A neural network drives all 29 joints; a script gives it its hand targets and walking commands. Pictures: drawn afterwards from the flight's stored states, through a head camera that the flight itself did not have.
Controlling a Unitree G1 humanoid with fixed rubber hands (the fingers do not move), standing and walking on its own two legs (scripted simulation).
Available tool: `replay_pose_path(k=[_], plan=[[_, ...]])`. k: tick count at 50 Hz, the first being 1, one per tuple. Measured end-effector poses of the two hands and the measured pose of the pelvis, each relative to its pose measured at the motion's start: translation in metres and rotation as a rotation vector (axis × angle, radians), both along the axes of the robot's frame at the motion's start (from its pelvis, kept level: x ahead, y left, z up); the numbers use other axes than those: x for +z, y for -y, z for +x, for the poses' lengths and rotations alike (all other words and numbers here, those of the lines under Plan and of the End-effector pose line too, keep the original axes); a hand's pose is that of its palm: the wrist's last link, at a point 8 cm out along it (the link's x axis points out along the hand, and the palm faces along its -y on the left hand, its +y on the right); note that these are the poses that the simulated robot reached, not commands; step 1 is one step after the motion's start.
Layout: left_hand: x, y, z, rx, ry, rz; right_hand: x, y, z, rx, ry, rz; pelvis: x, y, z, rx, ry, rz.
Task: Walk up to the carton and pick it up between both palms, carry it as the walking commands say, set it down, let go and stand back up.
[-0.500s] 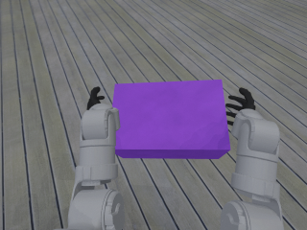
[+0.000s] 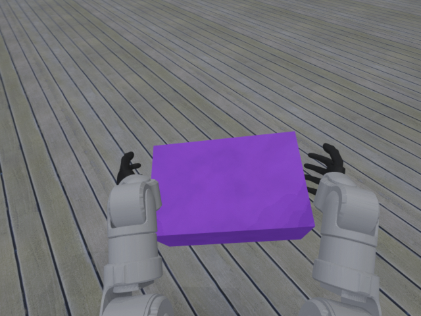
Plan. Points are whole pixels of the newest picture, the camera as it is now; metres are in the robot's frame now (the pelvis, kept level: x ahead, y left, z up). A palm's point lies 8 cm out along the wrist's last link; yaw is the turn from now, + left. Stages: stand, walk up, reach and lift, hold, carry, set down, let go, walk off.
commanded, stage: carry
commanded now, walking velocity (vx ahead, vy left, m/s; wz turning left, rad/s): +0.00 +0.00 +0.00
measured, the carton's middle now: (227, 192) +0.37 +0.01 +0.03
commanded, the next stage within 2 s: none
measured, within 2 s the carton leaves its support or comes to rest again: neither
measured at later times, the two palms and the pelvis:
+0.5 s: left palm (113, 229) +0.25 +0.20 +0.09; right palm (323, 226) +0.26 -0.14 +0.10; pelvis -0.04 +0.02 -0.01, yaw +0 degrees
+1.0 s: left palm (97, 255) +0.21 +0.21 +0.10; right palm (328, 257) +0.21 -0.14 +0.10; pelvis -0.09 +0.04 -0.01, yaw -1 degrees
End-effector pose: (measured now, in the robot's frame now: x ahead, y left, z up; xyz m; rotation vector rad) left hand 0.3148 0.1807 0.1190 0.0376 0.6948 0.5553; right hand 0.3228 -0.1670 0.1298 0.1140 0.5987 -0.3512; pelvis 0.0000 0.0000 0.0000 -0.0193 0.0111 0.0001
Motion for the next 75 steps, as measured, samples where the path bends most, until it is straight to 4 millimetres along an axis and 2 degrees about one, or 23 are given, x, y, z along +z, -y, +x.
replay_pose_path(k=[5, 9, 13, 20, 31, 38, 44, 49, 52, 55, 61, 69, 75], plan=[[0.011, -0.002, -0.015, 0.04, -0.019, 0.05, -0.002, -0.004, -0.013, 0.029, -0.035, -0.008, 0.0, -0.001, -0.005, 0.005, 0.015, 0.0], [0.014, -0.003, -0.018, 0.045, -0.023, 0.087, -0.005, -0.007, -0.026, 0.021, -0.056, -0.019, 0.0, -0.005, -0.012, 0.007, 0.015, -0.003], [0.0, -0.003, -0.025, -0.013, -0.061, 0.072, -0.009, -0.006, -0.04, -0.021, -0.071, -0.028, -0.002, -0.011, -0.017, 0.009, 0.021, -0.006], [-0.026, -0.011, -0.048, -0.047, -0.068, -0.014, -0.02, -0.011, -0.06, -0.049, -0.056, -0.015, -0.006, -0.021, -0.027, 0.005, 0.023, -0.002], [-0.025, -0.026, -0.084, 0.149, -0.058, 0.113, -0.034, -0.035, -0.064, 0.05, -0.043, 0.006, -0.016, -0.019, -0.049, 0.018, 0.015, 0.007], [-0.048, -0.027, -0.106, -0.001, -0.107, -0.048, -0.033, -0.027, -0.082, 0.043, -0.048, -0.019, -0.009, -0.023, -0.059, 0.013, -0.013, -0.006], [-0.036, -0.026, -0.111, -0.043, -0.057, -0.021, -0.031, -0.026, -0.109, 0.021, -0.02, -0.031, -0.007, -0.035, -0.075, 0.004, 0.0, 0.003], [-0.023, -0.027, -0.109, -0.013, -0.029, 0.041, -0.026, -0.03, -0.115, -0.005, -0.008, -0.021, -0.008, -0.039, -0.084, -0.025, -0.028, 0.006], [-0.028, -0.028, -0.111, -0.054, -0.057, 0.047, -0.033, -0.029, -0.118, 0.003, -0.024, -0.008, -0.005, -0.041, -0.091, -0.012, -0.019, -0.014], [-0.032, -0.032, -0.124, -0.076, -0.049, -0.031, -0.033, -0.029, -0.13, -0.021, -0.027, -0.007, -0.005, -0.043, -0.095, -0.008, -0.013, -0.013], [-0.036, -0.04, -0.142, -0.102, -0.025, -0.059, -0.033, -0.035, -0.146, 0.012, -0.016, -0.02, -0.006, -0.048, -0.108, -0.004, -0.006, -0.018], [-0.028, -0.047, -0.167, -0.032, -0.013, 0.028, -0.034, -0.047, -0.16, 0.041, -0.009, -0.017, -0.01, -0.049, -0.129, 0.0, -0.005, -0.01], [-0.031, -0.053, -0.192, -0.015, -0.021, 0.001, -0.034, -0.051, -0.176, 0.079, -0.024, -0.03, -0.009, -0.047, -0.143, -0.009, -0.008, 0.007]])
